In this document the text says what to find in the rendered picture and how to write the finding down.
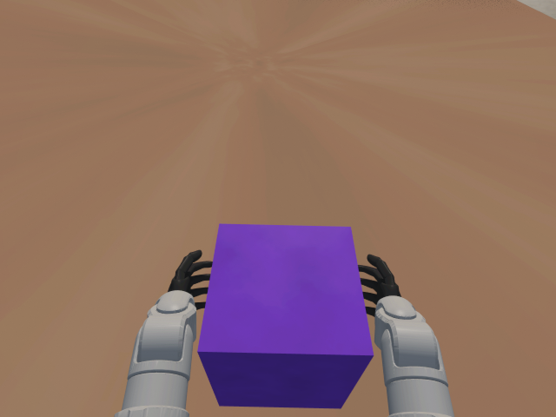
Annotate right robot forearm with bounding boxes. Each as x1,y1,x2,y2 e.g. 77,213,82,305
374,295,454,417

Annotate carton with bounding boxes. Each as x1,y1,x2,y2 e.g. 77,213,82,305
197,223,374,408

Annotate left robot hand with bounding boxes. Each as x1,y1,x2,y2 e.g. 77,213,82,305
168,250,213,310

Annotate left robot forearm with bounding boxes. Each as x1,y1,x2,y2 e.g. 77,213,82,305
114,290,196,417

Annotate right robot hand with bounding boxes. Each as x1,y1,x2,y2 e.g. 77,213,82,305
358,255,401,317

